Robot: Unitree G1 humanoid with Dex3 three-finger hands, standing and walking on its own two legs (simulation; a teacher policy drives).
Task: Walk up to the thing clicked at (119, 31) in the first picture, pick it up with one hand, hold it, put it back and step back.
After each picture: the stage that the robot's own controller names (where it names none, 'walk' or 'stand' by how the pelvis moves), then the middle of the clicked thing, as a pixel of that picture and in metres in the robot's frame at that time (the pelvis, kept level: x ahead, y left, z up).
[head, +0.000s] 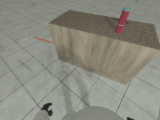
stand; (122, 21) +0.97 -0.28 +0.13
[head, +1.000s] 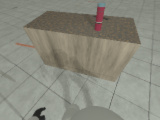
walk; (99, 18) +0.91 +0.01 +0.16
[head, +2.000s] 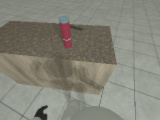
stand; (66, 34) +0.59 +0.26 +0.14
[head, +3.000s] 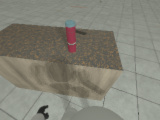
stand; (71, 38) +0.57 +0.19 +0.15
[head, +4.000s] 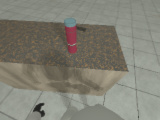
stand; (71, 38) +0.52 +0.16 +0.13
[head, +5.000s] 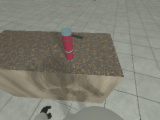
stand; (68, 45) +0.49 +0.20 +0.13
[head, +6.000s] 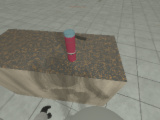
stand; (70, 47) +0.48 +0.18 +0.12
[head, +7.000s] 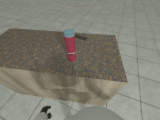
stand; (70, 47) +0.48 +0.18 +0.12
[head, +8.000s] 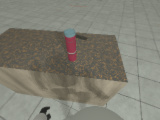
rise first; (71, 47) +0.48 +0.17 +0.12
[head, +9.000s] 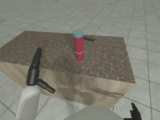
rise first; (79, 47) +0.50 +0.15 +0.13
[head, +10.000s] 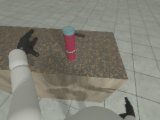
go down; (70, 45) +0.49 +0.15 +0.13
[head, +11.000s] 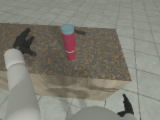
go down; (69, 45) +0.47 +0.14 +0.14
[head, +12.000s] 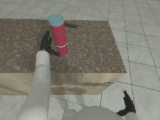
close in; (60, 38) +0.48 +0.17 +0.16
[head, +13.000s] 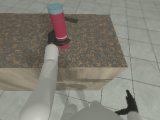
lift; (60, 30) +0.53 +0.16 +0.17
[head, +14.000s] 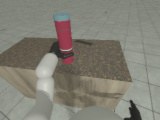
lift; (65, 41) +0.34 +0.16 +0.31
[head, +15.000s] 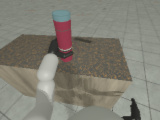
hold; (64, 40) +0.34 +0.16 +0.31
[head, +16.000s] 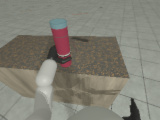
hold; (62, 46) +0.33 +0.16 +0.27
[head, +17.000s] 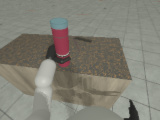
hold; (62, 46) +0.32 +0.18 +0.28
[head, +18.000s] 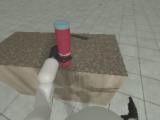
crouch; (64, 46) +0.36 +0.17 +0.25
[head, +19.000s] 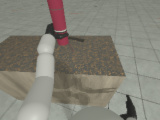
crouch; (59, 23) +0.46 +0.18 +0.35
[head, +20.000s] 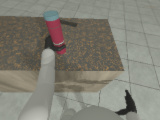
lower; (57, 36) +0.50 +0.18 +0.16
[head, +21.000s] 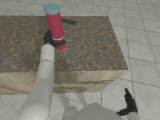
lower; (56, 31) +0.52 +0.17 +0.18
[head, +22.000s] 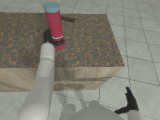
lower; (56, 29) +0.53 +0.17 +0.18
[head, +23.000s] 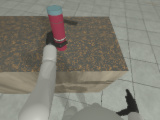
lower; (58, 32) +0.52 +0.17 +0.18
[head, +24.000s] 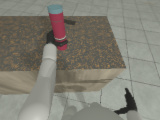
loosen; (59, 31) +0.53 +0.16 +0.18
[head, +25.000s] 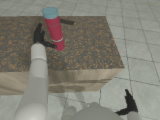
withdraw; (56, 32) +0.52 +0.17 +0.17
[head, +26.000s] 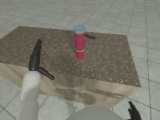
sink last; (79, 44) +0.49 +0.14 +0.15
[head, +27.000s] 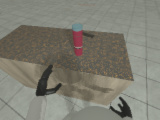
stand; (78, 41) +0.53 +0.16 +0.13
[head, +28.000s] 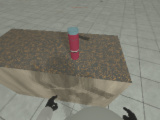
stand; (74, 45) +0.50 +0.15 +0.14
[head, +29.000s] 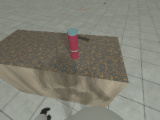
stand; (73, 45) +0.52 +0.17 +0.12
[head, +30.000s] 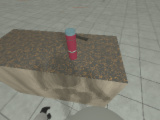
stand; (71, 45) +0.50 +0.18 +0.12
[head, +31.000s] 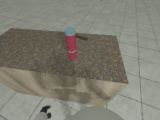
stand; (71, 45) +0.49 +0.17 +0.12
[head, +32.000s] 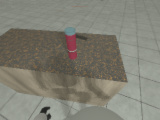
stand; (71, 45) +0.50 +0.18 +0.12
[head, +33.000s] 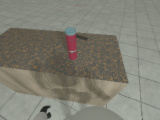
walk; (71, 45) +0.50 +0.17 +0.12
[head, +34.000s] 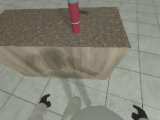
walk; (74, 17) +0.69 +0.17 +0.15
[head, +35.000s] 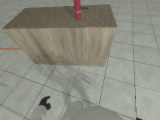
walk; (77, 7) +1.02 +0.22 +0.14
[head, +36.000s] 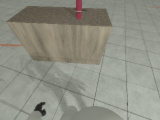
stand; (78, 7) +1.16 +0.21 +0.15
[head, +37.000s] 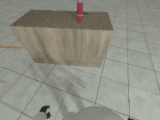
stand; (80, 12) +1.12 +0.21 +0.12
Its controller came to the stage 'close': yes
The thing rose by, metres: 0.22
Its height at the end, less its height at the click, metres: +0.00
